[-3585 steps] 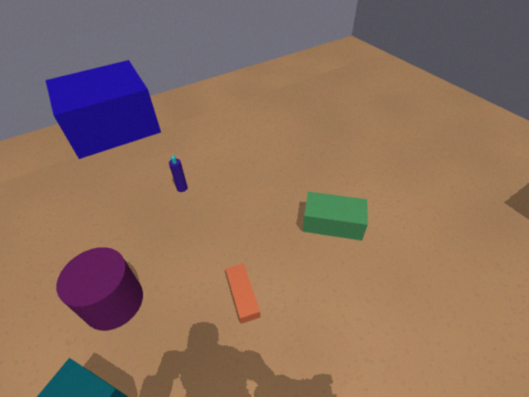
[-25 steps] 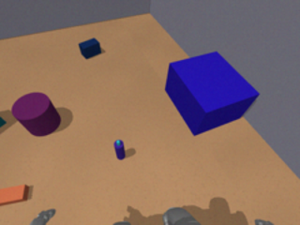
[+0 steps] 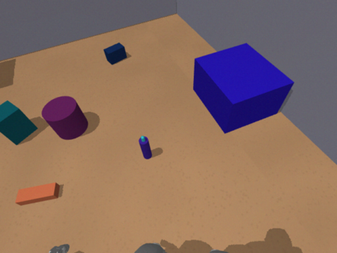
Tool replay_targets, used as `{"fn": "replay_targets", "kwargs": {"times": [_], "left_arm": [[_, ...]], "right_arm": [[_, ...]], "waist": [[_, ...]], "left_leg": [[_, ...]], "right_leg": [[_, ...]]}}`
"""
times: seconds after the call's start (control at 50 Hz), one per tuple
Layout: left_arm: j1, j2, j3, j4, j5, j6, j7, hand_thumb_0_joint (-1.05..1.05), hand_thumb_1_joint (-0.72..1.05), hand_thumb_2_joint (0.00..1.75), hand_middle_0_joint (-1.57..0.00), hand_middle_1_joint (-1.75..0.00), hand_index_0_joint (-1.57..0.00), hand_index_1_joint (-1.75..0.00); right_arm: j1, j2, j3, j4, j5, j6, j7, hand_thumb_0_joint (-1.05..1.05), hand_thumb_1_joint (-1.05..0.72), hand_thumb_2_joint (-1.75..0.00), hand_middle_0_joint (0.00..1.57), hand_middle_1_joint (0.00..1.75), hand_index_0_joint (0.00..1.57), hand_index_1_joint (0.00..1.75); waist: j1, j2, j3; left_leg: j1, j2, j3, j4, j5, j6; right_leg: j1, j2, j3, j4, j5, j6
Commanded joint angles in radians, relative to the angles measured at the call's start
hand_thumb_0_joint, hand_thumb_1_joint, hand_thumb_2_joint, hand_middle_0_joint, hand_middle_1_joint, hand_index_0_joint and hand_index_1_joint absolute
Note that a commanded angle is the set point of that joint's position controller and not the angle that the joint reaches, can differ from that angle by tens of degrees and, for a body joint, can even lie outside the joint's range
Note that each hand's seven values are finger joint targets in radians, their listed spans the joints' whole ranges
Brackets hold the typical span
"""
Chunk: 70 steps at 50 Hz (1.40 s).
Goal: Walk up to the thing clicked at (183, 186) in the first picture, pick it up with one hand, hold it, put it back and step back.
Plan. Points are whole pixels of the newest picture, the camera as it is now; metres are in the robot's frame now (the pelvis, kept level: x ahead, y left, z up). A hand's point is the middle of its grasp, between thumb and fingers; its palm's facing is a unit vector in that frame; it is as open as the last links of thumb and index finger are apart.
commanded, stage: step back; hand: left
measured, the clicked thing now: (145, 146) +0.78 +0.22 -0.65
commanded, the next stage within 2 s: stand in 1.60 s
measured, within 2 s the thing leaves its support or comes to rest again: neither
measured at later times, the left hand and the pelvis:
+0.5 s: hand out of the picture -0.11 +0.25 -0.15, palm faces -0.03 -0.92 -0.40, open 7.4 cm; pelvis -0.18 -0.03 -0.01, yaw -2 degrees
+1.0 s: hand out of the picture -0.15 +0.25 -0.14, palm faces +0.02 -0.92 -0.40, open 7.4 cm; pelvis -0.22 -0.03 +0.00, yaw +1 degrees
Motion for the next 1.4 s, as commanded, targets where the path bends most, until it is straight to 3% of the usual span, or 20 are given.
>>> {"fn": "replay_targets", "kwargs": {"times": [0.0, 0.06, 0.1, 0.12, 0.18, 0.38, 0.44, 0.46, 0.5, 0.62, 0.68, 0.72, 0.76, 0.94, 0.98, 1.0, 1.16, 1.22, 1.26, 1.38], "left_arm": [[-0.019, 0.260, 0.065, -0.102, -0.004, -0.019, 0.024, 0.00, 0.90, 0.90, -0.20, -0.30, -0.20, -0.30], [-0.041, 0.241, 0.040, -0.114, -0.020, -0.001, 0.014, 0.00, 0.90, 0.90, -0.20, -0.30, -0.20, -0.30], [-0.114, 0.228, 0.046, -0.136, -0.034, -0.001, 0.022, 0.00, 0.90, 0.90, -0.20, -0.30, -0.20, -0.30], [-0.145, 0.243, 0.058, -0.124, -0.014, 0.004, 0.030, 0.00, 0.90, 0.90, -0.20, -0.30, -0.20, -0.30], [-0.040, 0.221, 0.053, -0.061, -0.040, 0.007, 0.025, 0.00, 0.90, 0.90, -0.20, -0.30, -0.20, -0.30], [0.104, 0.189, 0.038, 0.048, -0.015, -0.049, 0.005, 0.00, 0.90, 0.90, -0.20, -0.30, -0.20, -0.30], [0.016, 0.414, 0.095, 0.015, 0.012, -0.066, 0.011, 0.00, 0.90, 0.90, -0.20, -0.30, -0.20, -0.30], [-0.049, 0.404, 0.089, -0.003, 0.009, -0.072, 0.014, 0.00, 0.90, 0.90, -0.20, -0.30, -0.20, -0.30], [-0.104, 0.301, 0.059, -0.002, 0.001, -0.081, 0.019, 0.00, 0.90, 0.90, -0.20, -0.30, -0.20, -0.30], [-0.008, 0.301, 0.067, 0.034, 0.014, -0.085, 0.004, 0.00, 0.90, 0.90, -0.20, -0.30, -0.20, -0.30], [-0.028, 0.287, 0.042, 0.040, 0.000, -0.069, -0.007, 0.00, 0.90, 0.90, -0.20, -0.30, -0.20, -0.30], [-0.036, 0.183, 0.004, 0.039, -0.022, -0.067, -0.013, 0.00, 0.90, 0.90, -0.20, -0.30, -0.20, -0.30], [-0.071, 0.268, 0.035, 0.054, -0.019, -0.071, -0.007, 0.00, 0.90, 0.90, -0.20, -0.30, -0.20, -0.30], [0.072, 0.225, 0.043, 0.151, -0.003, -0.109, -0.002, 0.00, 0.90, 0.90, -0.20, -0.30, -0.20, -0.30], [0.085, 0.361, 0.071, 0.145, 0.003, -0.114, 0.005, 0.00, 0.90, 0.90, -0.20, -0.30, -0.20, -0.30], [0.016, 0.365, 0.076, 0.110, 0.001, -0.118, 0.004, 0.00, 0.90, 0.90, -0.20, -0.30, -0.20, -0.30], [-0.079, 0.272, 0.025, 0.095, -0.025, -0.110, -0.001, 0.00, 0.90, 0.90, -0.20, -0.30, -0.20, -0.30], [-0.060, 0.196, -0.009, 0.083, -0.039, -0.091, -0.001, 0.00, 0.90, 0.90, -0.20, -0.30, -0.20, -0.30], [-0.035, 0.217, 0.000, 0.126, -0.046, -0.072, 0.007, 0.00, 0.90, 0.90, -0.20, -0.30, -0.20, -0.30], [-0.054, 0.246, 0.000, 0.177, -0.036, -0.095, 0.002, 0.00, 0.90, 0.90, -0.20, -0.30, -0.20, -0.30]], "right_arm": [[-0.005, -0.141, -0.037, -0.089, -0.008, -0.043, -0.008, 0.00, -0.90, -0.90, 0.20, 0.30, 0.20, 0.30], [0.086, -0.165, -0.052, -0.042, -0.015, -0.048, -0.007, 0.00, -0.90, -0.90, 0.20, 0.30, 0.20, 0.30], [-0.001, -0.351, -0.086, -0.083, -0.023, -0.040, 0.007, 0.00, -0.90, -0.90, 0.20, 0.30, 0.20, 0.30], [-0.024, -0.338, -0.092, -0.093, -0.036, -0.047, 0.005, 0.00, -0.90, -0.90, 0.20, 0.30, 0.20, 0.30], [-0.115, -0.233, -0.050, -0.101, -0.029, -0.054, -0.013, 0.00, -0.90, -0.90, 0.20, 0.30, 0.20, 0.30], [-0.111, -0.245, -0.063, -0.101, -0.020, -0.014, 0.007, 0.00, -0.90, -0.90, 0.20, 0.30, 0.20, 0.30], [-0.164, -0.141, -0.038, -0.130, -0.011, -0.013, -0.001, 0.00, -0.90, -0.90, 0.20, 0.30, 0.20, 0.30], [-0.183, -0.189, -0.054, -0.115, -0.011, -0.011, -0.002, 0.00, -0.90, -0.90, 0.20, 0.30, 0.20, 0.30], [-0.125, -0.171, -0.047, -0.070, 0.005, -0.026, 0.003, 0.00, -0.90, -0.90, 0.20, 0.30, 0.20, 0.30], [-0.125, -0.148, -0.040, -0.040, -0.020, -0.054, 0.032, 0.00, -0.90, -0.90, 0.20, 0.30, 0.20, 0.30], [-0.043, -0.139, -0.050, 0.014, -0.017, -0.077, 0.033, 0.00, -0.90, -0.90, 0.20, 0.30, 0.20, 0.30], [-0.011, -0.225, -0.070, 0.028, -0.031, -0.089, 0.025, 0.00, -0.90, -0.90, 0.20, 0.30, 0.20, 0.30], [-0.054, -0.277, -0.079, 0.009, -0.030, -0.096, 0.031, 0.00, -0.90, -0.90, 0.20, 0.30, 0.20, 0.30], [-0.077, -0.144, -0.042, 0.004, -0.009, -0.068, 0.034, 0.00, -0.90, -0.90, 0.20, 0.30, 0.20, 0.30], [-0.120, -0.113, -0.033, -0.016, -0.012, -0.069, 0.022, 0.00, -0.90, -0.90, 0.20, 0.30, 0.20, 0.30], [-0.085, -0.161, -0.046, -0.001, -0.018, -0.073, 0.016, 0.00, -0.90, -0.90, 0.20, 0.30, 0.20, 0.30], [-0.033, -0.099, -0.036, 0.065, -0.014, -0.093, 0.031, 0.00, -0.90, -0.90, 0.20, 0.30, 0.20, 0.30], [-0.022, -0.162, -0.047, 0.079, -0.023, -0.100, 0.011, 0.00, -0.90, -0.90, 0.20, 0.30, 0.20, 0.30], [-0.123, -0.234, -0.050, 0.058, -0.008, -0.097, 0.013, 0.00, -0.90, -0.90, 0.20, 0.30, 0.20, 0.30], [-0.203, -0.139, -0.009, 0.094, -0.001, -0.092, 0.012, 0.00, -0.90, -0.90, 0.20, 0.30, 0.20, 0.30]], "waist": [[0.041, -0.223, -0.179], [-0.009, -0.122, -0.220], [-0.044, 0.248, -0.181], [-0.055, 0.177, -0.142], [0.030, 0.060, -0.137], [0.018, 0.181, -0.234], [0.062, -0.277, -0.142], [0.039, -0.209, -0.062], [-0.009, -0.060, -0.047], [0.060, -0.191, -0.066], [0.007, -0.162, -0.095], [-0.028, 0.124, -0.126], [-0.022, 0.082, -0.047], [0.044, 0.049, -0.141], [0.077, -0.174, -0.088], [0.046, -0.127, -0.038], [-0.012, -0.157, -0.121], [-0.024, 0.032, -0.192], [0.004, 0.098, -0.196], [0.003, 0.051, -0.204]], "left_leg": [[-0.011, 0.056, 0.066, -0.301, -0.007, 0.018], [0.211, 0.093, 0.048, -0.614, 0.316, 0.054], [0.123, 0.477, -0.423, -0.699, 0.519, 0.295], [0.033, 0.496, -0.455, -0.698, 0.535, 0.332], [0.101, 0.367, -0.179, -0.583, 0.704, 0.261], [0.177, 0.316, -0.099, -0.491, 0.304, 0.205], [-0.110, 0.060, -0.031, -0.083, -0.099, 0.037], [-0.053, 0.092, -0.126, 0.042, -0.068, 0.024], [-0.090, 0.027, -0.095, 0.071, 0.045, 0.029], [-0.033, 0.073, 0.031, -0.281, -0.012, 0.011], [0.232, 0.048, 0.097, -0.608, 0.104, 0.041], [0.352, 0.294, -0.376, -0.743, -0.162, 0.149], [0.110, 0.413, -0.484, -0.834, -0.351, 0.263], [-0.021, 0.210, -0.088, -0.495, 0.081, 0.112], [-0.203, 0.056, 0.002, -0.152, -0.080, 0.043], [-0.198, 0.109, -0.042, -0.082, -0.060, 0.037], [0.181, 0.103, 0.128, -0.478, 0.241, 0.026], [0.346, 0.248, -0.061, -0.599, 0.483, 0.080], [0.159, 0.416, -0.250, -0.654, 0.377, 0.236], [0.192, 0.228, 0.002, -0.555, 0.444, 0.063]], "right_leg": [[0.256, -0.227, 0.237, -0.115, 0.423, -0.183], [0.117, -0.154, 0.169, 0.013, 0.286, -0.089], [-0.103, 0.087, 0.021, 0.341, -0.350, 0.005], [-0.080, 0.096, 0.155, 0.517, -0.391, 0.002], [-0.140, 0.131, 0.208, 0.673, -0.257, -0.007], [0.152, 0.087, -0.009, -0.228, -0.062, -0.004], [-0.015, -0.344, 0.612, -0.377, -0.226, -0.235], [-0.157, -0.373, 0.630, -0.397, -0.256, -0.265], [-0.045, -0.209, 0.334, -0.257, 0.040, -0.175], [0.081, -0.183, 0.319, -0.293, -0.378, -0.161], [0.002, -0.142, 0.227, -0.208, -0.269, -0.120], [-0.237, 0.009, 0.071, 0.037, -0.251, -0.012], [-0.131, 0.004, 0.083, 0.255, -0.271, -0.009], [0.325, 0.049, 0.028, -0.254, -0.031, -0.027], [0.248, -0.315, 0.545, -0.433, -0.413, -0.190], [0.192, -0.378, 0.580, -0.424, -0.364, -0.252], [0.080, -0.158, 0.103, -0.176, 0.343, -0.119], [-0.019, -0.052, 0.042, -0.018, 0.215, -0.030], [0.107, 0.019, 0.020, 0.038, -0.183, -0.006], [0.177, -0.064, 0.122, -0.187, 0.207, -0.034]]}}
